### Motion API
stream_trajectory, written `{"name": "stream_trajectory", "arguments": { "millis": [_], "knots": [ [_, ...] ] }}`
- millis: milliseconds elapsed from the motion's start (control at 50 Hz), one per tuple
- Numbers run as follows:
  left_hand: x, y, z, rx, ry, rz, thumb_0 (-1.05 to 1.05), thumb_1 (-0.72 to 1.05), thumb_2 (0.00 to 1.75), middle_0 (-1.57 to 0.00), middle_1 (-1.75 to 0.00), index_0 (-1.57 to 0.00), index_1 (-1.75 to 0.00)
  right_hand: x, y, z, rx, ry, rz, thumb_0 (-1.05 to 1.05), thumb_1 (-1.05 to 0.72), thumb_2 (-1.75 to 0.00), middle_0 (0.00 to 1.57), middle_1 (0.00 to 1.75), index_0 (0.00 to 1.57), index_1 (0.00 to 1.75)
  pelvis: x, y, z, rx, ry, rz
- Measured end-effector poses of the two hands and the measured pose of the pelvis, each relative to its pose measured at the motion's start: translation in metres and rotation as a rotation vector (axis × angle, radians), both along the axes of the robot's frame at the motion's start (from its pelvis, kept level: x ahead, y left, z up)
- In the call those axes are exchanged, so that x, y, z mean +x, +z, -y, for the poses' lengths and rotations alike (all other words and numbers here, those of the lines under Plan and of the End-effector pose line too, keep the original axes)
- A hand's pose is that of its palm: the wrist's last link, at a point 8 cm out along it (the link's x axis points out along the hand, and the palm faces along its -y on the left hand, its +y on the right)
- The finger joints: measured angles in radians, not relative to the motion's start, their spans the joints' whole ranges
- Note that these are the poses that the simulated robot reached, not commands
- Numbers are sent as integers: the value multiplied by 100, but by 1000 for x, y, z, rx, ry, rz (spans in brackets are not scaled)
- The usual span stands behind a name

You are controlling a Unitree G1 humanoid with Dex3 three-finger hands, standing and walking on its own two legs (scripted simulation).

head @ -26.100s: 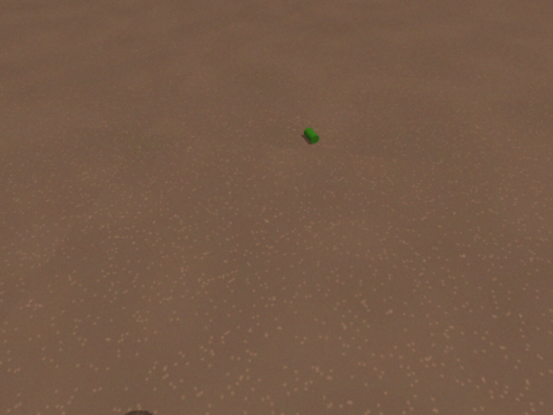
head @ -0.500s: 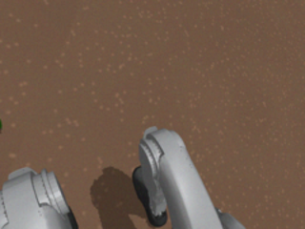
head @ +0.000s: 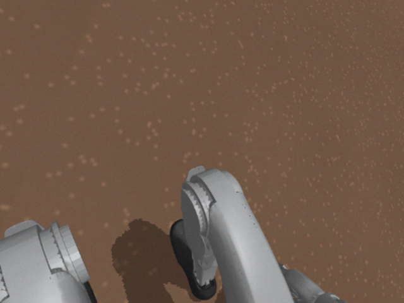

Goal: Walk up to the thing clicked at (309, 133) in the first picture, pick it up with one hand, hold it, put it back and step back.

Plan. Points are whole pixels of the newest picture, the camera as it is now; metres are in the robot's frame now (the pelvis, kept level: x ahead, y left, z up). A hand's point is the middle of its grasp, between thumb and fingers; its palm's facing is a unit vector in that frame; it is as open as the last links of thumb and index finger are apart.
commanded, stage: close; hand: left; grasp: from above
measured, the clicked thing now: out of the picture +0.44 +0.32 -0.27
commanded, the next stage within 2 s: settle in 1.66 s
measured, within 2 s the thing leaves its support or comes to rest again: neither
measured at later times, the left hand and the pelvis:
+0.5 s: hand out of the picture +0.43 +0.32 -0.24, palm faces -0.45 -0.16 -0.88, open 12.1 cm; pelvis +0.00 +0.00 +0.00, yaw -1 degrees
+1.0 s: hand out of the picture +0.42 +0.31 -0.24, palm faces -0.44 -0.14 -0.89, open 9.2 cm; pelvis -0.01 +0.00 +0.00, yaw -1 degrees
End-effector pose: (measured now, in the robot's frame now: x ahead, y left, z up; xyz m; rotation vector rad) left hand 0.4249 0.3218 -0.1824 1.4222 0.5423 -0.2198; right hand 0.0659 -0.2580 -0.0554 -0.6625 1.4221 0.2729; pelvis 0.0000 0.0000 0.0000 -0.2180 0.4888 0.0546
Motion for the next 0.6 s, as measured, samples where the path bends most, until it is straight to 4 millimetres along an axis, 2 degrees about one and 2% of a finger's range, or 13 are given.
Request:
{"name": "stream_trajectory", "arguments": {
  "millis": [180, 420, 600],
  "knots": [
    [3, -4, 5, 9, -9, 10, 0, -42, 94, -18, -88, -17, -89, -6, 0, -4, 21, 5, -8, 0, -91, -90, 20, 30, 20, 30, -1, -1, -1, -4, -6, 6],
    [9, -3, 5, 12, 28, 12, 0, -23, 80, -29, -82, -30, -81, -10, 6, -2, 12, -2, -1, 0, -90, -90, 20, 30, 20, 29, -2, 0, -1, -8, -13, 8],
    [6, -2, -1, 7, 26, -4, 0, -11, 69, -39, -73, -40, -72, -12, 6, -3, 13, -5, -8, 0, -90, -90, 20, 30, 20, 29, -3, 1, -1, -10, -11, 10]
  ]
}}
